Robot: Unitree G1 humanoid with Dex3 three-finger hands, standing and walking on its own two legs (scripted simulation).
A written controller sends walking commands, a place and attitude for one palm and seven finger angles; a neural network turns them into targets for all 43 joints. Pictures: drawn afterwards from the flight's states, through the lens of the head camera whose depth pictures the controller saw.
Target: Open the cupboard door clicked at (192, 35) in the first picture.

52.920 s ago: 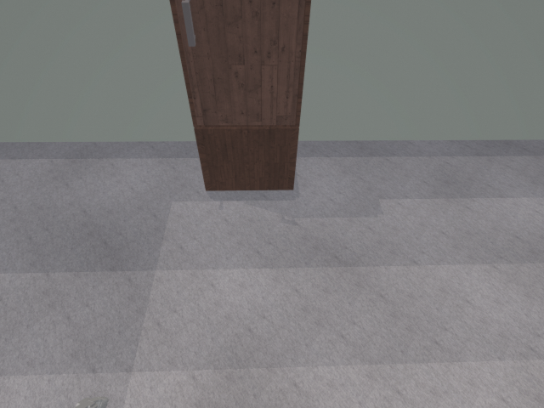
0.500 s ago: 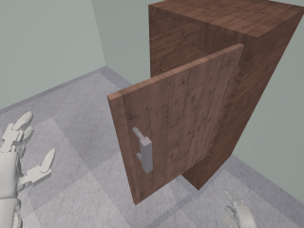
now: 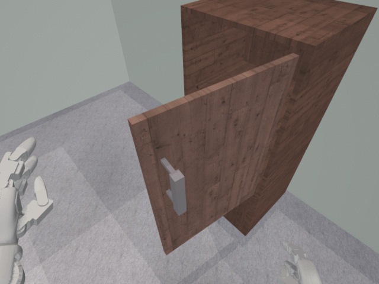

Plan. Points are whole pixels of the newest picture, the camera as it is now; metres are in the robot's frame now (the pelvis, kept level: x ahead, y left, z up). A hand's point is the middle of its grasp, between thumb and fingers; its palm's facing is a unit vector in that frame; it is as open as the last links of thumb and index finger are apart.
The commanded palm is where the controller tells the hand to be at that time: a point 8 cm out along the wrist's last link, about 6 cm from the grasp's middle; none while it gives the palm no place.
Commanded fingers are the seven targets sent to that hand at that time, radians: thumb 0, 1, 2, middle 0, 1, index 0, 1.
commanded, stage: step back with the hand held close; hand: left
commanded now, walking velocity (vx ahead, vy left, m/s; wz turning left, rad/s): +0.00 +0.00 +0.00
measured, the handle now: (173, 187) +0.29 +0.08 +0.07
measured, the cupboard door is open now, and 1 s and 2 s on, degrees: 82 82 82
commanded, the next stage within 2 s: stop stepping back and stand still in 1.30 s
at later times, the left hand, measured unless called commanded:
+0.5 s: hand (34, 222) +0.16 +0.27 +0.15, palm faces +0.34 -0.78 -0.53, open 7.4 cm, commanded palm +0.10 +0.31 +0.17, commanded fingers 0.00 0.90 0.90 -0.20 -0.30 -0.20 -0.30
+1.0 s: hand out of the picture +0.10 +0.29 +0.16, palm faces +0.43 -0.78 -0.46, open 7.4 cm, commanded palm +0.04 +0.32 +0.17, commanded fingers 0.00 0.90 0.90 -0.20 -0.30 -0.20 -0.30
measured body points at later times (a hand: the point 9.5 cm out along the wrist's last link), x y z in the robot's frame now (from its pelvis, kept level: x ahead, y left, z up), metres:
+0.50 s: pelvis -0.05 +0.01 -0.01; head -0.02 +0.01 +0.44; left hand +0.13 +0.31 +0.17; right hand +0.12 -0.24 -0.09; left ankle -0.02 +0.09 -0.74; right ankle -0.01 -0.10 -0.74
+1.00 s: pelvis -0.11 +0.03 +0.00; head -0.07 +0.05 +0.45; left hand +0.07 +0.33 +0.18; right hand +0.05 -0.19 -0.09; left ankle -0.02 +0.09 -0.74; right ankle -0.21 -0.11 -0.71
